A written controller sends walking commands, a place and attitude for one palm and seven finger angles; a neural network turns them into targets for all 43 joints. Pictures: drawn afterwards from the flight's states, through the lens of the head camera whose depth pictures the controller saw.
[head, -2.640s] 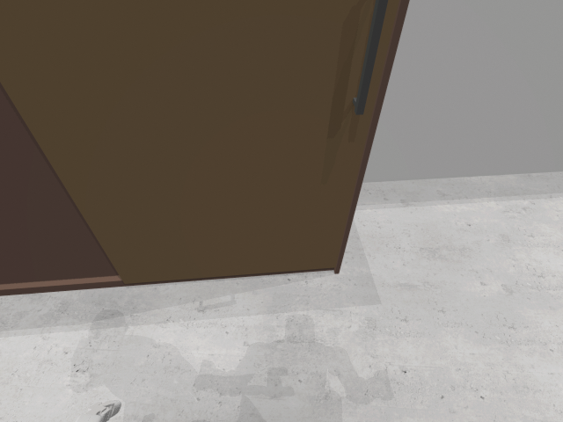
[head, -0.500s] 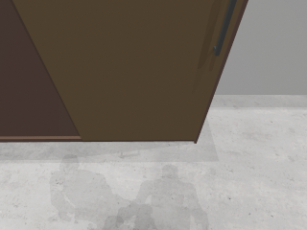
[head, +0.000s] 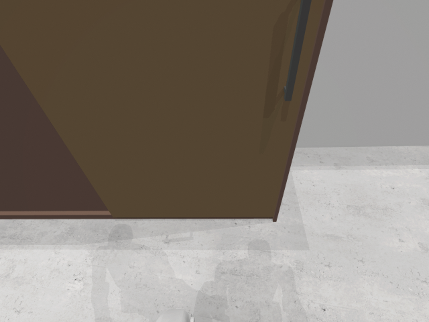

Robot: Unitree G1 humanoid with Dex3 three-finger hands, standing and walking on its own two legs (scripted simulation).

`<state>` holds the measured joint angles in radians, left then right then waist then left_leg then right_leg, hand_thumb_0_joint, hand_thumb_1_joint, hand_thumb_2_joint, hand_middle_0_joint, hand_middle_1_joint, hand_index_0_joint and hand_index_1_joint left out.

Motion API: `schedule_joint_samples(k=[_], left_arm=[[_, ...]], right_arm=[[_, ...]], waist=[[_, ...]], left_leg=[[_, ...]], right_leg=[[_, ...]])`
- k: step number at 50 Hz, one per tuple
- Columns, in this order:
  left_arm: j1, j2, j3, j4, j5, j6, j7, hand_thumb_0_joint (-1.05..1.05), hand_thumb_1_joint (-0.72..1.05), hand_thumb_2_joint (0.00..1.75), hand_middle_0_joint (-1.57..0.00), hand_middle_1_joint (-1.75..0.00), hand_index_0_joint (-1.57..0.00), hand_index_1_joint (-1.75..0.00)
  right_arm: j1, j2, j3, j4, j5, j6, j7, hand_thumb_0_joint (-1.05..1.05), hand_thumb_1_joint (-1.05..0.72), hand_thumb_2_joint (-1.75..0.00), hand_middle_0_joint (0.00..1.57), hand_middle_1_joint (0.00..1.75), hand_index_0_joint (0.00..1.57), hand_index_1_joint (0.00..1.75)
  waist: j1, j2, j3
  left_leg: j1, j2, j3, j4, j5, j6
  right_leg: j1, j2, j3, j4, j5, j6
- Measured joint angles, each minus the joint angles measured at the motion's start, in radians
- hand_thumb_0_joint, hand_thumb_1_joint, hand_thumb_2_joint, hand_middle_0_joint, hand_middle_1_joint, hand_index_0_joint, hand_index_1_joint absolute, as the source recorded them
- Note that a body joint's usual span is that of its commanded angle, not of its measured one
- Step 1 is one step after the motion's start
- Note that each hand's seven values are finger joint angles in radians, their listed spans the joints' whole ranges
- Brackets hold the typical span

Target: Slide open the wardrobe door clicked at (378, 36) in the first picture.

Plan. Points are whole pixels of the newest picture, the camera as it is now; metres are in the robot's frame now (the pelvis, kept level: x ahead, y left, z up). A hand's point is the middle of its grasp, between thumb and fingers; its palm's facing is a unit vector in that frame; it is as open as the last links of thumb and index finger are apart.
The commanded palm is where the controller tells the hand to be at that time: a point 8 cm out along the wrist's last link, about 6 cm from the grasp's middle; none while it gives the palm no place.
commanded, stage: take the last steps up to it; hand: right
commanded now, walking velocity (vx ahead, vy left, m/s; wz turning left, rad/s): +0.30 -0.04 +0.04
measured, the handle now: (295, 47) +0.73 -0.16 +0.17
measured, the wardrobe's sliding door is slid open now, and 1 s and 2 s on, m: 0.00 0.00 0.00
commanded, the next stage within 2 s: come to a stop and stand still in 0.36 s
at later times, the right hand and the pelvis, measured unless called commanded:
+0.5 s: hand (312, 288) +0.25 -0.20 -0.18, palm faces +0.05 +0.98 -0.21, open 7.2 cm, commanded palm none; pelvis +0.21 -0.01 -0.01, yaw +0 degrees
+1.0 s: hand (325, 270) +0.29 -0.23 -0.18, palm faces -0.01 +0.96 -0.26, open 7.4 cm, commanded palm none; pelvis +0.22 -0.03 -0.02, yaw +4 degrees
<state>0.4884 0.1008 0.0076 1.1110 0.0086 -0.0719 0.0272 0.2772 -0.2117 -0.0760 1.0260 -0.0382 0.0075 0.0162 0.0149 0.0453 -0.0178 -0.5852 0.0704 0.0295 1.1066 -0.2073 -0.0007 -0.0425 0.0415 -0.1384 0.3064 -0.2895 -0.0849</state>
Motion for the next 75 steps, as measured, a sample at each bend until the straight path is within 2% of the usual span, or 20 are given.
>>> schedule_joint_samples(k=[6,12,14,16,18,21,25,30,31,34,37,43,47,51,55,59,62,66,70,75], left_arm=[[0.026,-0.048,-0.01,0.03,0.005,-0.01,0.008,0.01,0.91,0.9,-0.2,-0.3,-0.2,-0.3],[0.045,-0.054,-0.007,0.06,0.005,-0.003,0.008,0.01,0.91,0.9,-0.2,-0.3,-0.2,-0.3],[0.054,-0.05,-0.001,0.075,0.0,0.007,0.007,0.01,0.91,0.9,-0.2,-0.3,-0.2,-0.3],[0.038,-0.043,0.008,0.083,-0.011,0.021,0.002,0.01,0.91,0.9,-0.2,-0.3,-0.2,-0.3],[0.001,-0.03,0.022,0.07,-0.009,0.033,-0.003,0.01,0.91,0.9,-0.2,-0.3,-0.2,-0.3],[-0.075,-0.002,0.037,0.024,0.002,0.047,-0.007,0.01,0.91,0.9,-0.2,-0.3,-0.2,-0.3],[-0.188,0.033,0.047,-0.061,0.007,0.05,-0.009,0.01,0.91,0.9,-0.19,-0.3,-0.19,-0.3],[-0.282,0.071,0.042,-0.103,0.001,0.041,-0.001,0.01,0.94,0.9,-0.19,-0.3,-0.19,-0.3],[-0.289,0.074,0.041,-0.108,0.001,0.04,-0.002,0.01,0.94,0.9,-0.19,-0.3,-0.19,-0.3],[-0.319,0.048,0.032,-0.111,0.001,0.048,-0.001,0.01,0.93,0.9,-0.19,-0.3,-0.19,-0.3],[-0.353,0.019,0.018,-0.128,0.007,0.058,0.009,0.01,0.92,0.9,-0.19,-0.3,-0.19,-0.3],[-0.399,0.021,0.032,-0.152,0.011,0.077,0.018,0.0,0.93,0.9,-0.2,-0.3,-0.2,-0.3],[-0.393,0.046,0.05,-0.145,0.016,0.09,0.013,0.0,0.92,0.9,-0.2,-0.3,-0.2,-0.3],[-0.359,0.081,0.071,-0.141,0.017,0.112,0.0,0.0,0.91,0.9,-0.2,-0.3,-0.2,-0.3],[-0.31,0.116,0.093,-0.127,0.011,0.153,-0.009,0.01,0.91,0.9,-0.2,-0.3,-0.2,-0.3],[-0.256,0.118,0.093,-0.107,0.014,0.15,-0.017,0.01,0.91,0.9,-0.19,-0.3,-0.19,-0.3],[-0.212,0.102,0.082,-0.093,0.01,0.13,-0.015,0.01,0.91,0.9,-0.19,-0.3,-0.19,-0.3],[-0.175,0.076,0.056,-0.056,0.001,0.106,-0.004,0.01,0.91,0.9,-0.19,-0.3,-0.19,-0.3],[-0.176,0.024,0.022,-0.008,0.006,0.088,0.004,0.01,0.91,0.9,-0.19,-0.3,-0.19,-0.3],[-0.183,0.006,0.008,0.011,0.007,0.084,0.01,0.02,0.92,0.9,-0.2,-0.3,-0.2,-0.3]], right_arm=[[-0.07,0.029,0.008,-0.015,0.005,0.006,0.004,0.01,-0.91,-0.89,0.2,0.3,0.19,0.3],[-0.145,0.074,0.028,-0.04,0.008,-0.012,0.002,0.01,-0.91,-0.89,0.2,0.3,0.19,0.3],[-0.145,0.083,0.033,-0.052,0.005,-0.036,-0.001,0.01,-0.91,-0.89,0.2,0.3,0.19,0.3],[-0.138,0.091,0.032,-0.055,0.005,-0.067,-0.008,0.01,-0.91,-0.89,0.2,0.3,0.19,0.3],[-0.117,0.091,0.03,-0.05,0.013,-0.076,-0.016,0.0,-0.91,-0.89,0.2,0.3,0.2,0.3],[-0.078,0.067,0.003,-0.04,0.023,-0.085,-0.046,-0.02,-0.94,-0.89,0.21,0.3,0.2,0.3],[-0.022,0.037,0.01,-0.001,0.007,-0.072,-0.048,-0.02,-0.95,-0.89,0.2,0.3,0.2,0.3],[0.019,0.049,0.032,0.031,0.006,-0.04,-0.041,-0.01,-0.93,-0.89,0.2,0.3,0.19,0.3],[0.028,0.052,0.034,0.031,0.007,-0.032,-0.041,-0.01,-0.92,-0.89,0.2,0.3,0.19,0.3],[0.032,0.04,0.034,0.026,0.018,-0.002,-0.047,0.0,-0.92,-0.89,0.2,0.3,0.2,0.3],[0.01,0.026,0.025,0.007,0.018,0.024,-0.054,0.0,-0.91,-0.89,0.2,0.3,0.2,0.3],[-0.049,-0.008,-0.004,-0.054,0.016,0.045,-0.042,0.0,-0.91,-0.89,0.2,0.3,0.19,0.3],[-0.07,-0.019,-0.012,-0.08,0.015,0.056,-0.033,0.0,-0.91,-0.89,0.2,0.3,0.19,0.3],[-0.061,-0.014,-0.005,-0.097,0.011,0.04,-0.024,0.0,-0.91,-0.89,0.2,0.3,0.19,0.3],[-0.037,0.024,0.016,-0.084,-0.005,0.04,-0.029,0.0,-0.91,-0.89,0.2,0.3,0.19,0.3],[-0.013,0.056,0.028,-0.06,-0.006,0.041,-0.032,0.0,-0.91,-0.89,0.2,0.3,0.2,0.3],[-0.018,0.066,0.035,-0.052,-0.004,0.027,-0.036,0.01,-0.91,-0.89,0.2,0.3,0.2,0.3],[-0.032,0.059,0.038,-0.039,0.012,0.005,-0.04,0.01,-0.92,-0.89,0.21,0.3,0.2,0.3],[-0.041,0.041,0.035,0.009,0.023,0.007,-0.042,0.01,-0.93,-0.89,0.21,0.3,0.2,0.3],[-0.016,0.049,0.049,0.07,0.021,0.014,-0.033,0.01,-0.92,-0.89,0.2,0.3,0.2,0.3]], waist=[[0.019,-0.009,0.042],[0.039,-0.036,0.081],[0.029,-0.038,0.081],[0.012,-0.043,0.085],[0.002,-0.045,0.088],[-0.009,-0.045,0.07],[-0.002,-0.046,0.052],[-0.027,-0.056,0.066],[-0.034,-0.057,0.069],[-0.051,-0.013,0.08],[-0.052,-0.005,0.102],[-0.039,-0.015,0.134],[-0.029,-0.036,0.124],[-0.017,-0.067,0.092],[-0.015,-0.099,0.058],[-0.007,-0.09,0.023],[0.001,-0.078,0.022],[-0.005,-0.074,0.029],[-0.027,-0.019,0.045],[-0.032,-0.03,0.032]], left_leg=[[-0.021,0.005,0.055,-0.167,0.022,0.001],[0.07,-0.053,0.119,-0.411,-0.019,0.052],[0.15,-0.078,0.136,-0.492,0.01,0.076],[0.178,-0.085,0.147,-0.467,-0.004,0.113],[0.227,-0.089,0.154,-0.469,-0.053,0.105],[0.301,-0.098,0.154,-0.551,-0.052,0.08],[0.362,-0.094,0.136,-0.633,-0.044,0.067],[0.402,-0.077,0.105,-0.611,-0.095,0.025],[0.405,-0.074,0.1,-0.583,-0.119,0.015],[0.368,-0.039,0.066,-0.439,-0.221,-0.008],[0.259,-0.07,0.005,-0.157,-0.369,-0.017],[0.122,-0.083,-0.042,0.062,-0.301,-0.041],[0.162,-0.056,-0.036,-0.088,-0.281,-0.04],[0.297,-0.032,0.002,-0.405,-0.197,-0.021],[0.297,-0.027,0.017,-0.44,-0.14,-0.003],[0.298,-0.027,0.018,-0.521,-0.087,0.003],[0.297,-0.034,0.034,-0.564,-0.054,0.013],[0.271,-0.053,0.067,-0.551,-0.048,0.014],[0.308,-0.04,0.057,-0.608,-0.003,0.006],[0.351,-0.042,0.053,-0.667,0.032,0.008]], right_leg=[[0.1,0.023,-0.008,-0.061,-0.039,-0.008],[0.172,0.016,-0.005,-0.011,-0.148,0.003],[0.155,0.006,-0.009,0.122,-0.205,0.015],[0.021,-0.02,0.013,0.479,-0.178,0.036],[-0.134,-0.032,0.063,0.808,-0.164,0.042],[-0.328,-0.085,0.092,0.945,-0.092,0.054],[-0.458,-0.156,0.097,0.744,-0.052,0.085],[-0.415,-0.158,0.102,0.392,0.095,0.112],[-0.383,-0.153,0.097,0.325,0.168,0.112],[-0.336,-0.127,0.06,0.308,0.087,0.09],[-0.32,-0.133,0.046,0.281,0.084,0.08],[-0.322,-0.154,0.038,0.21,0.151,0.083],[-0.339,-0.167,0.04,0.21,0.173,0.097],[-0.38,-0.175,0.052,0.258,0.175,0.118],[-0.472,-0.117,0.135,0.529,-0.095,0.106],[-0.475,-0.07,0.137,0.746,-0.083,0.097],[-0.372,-0.069,0.105,0.625,-0.115,0.105],[-0.187,-0.076,0.099,0.259,-0.062,0.097],[-0.147,-0.057,0.088,0.195,-0.019,0.078],[-0.106,-0.055,0.083,0.138,0.021,0.079]])
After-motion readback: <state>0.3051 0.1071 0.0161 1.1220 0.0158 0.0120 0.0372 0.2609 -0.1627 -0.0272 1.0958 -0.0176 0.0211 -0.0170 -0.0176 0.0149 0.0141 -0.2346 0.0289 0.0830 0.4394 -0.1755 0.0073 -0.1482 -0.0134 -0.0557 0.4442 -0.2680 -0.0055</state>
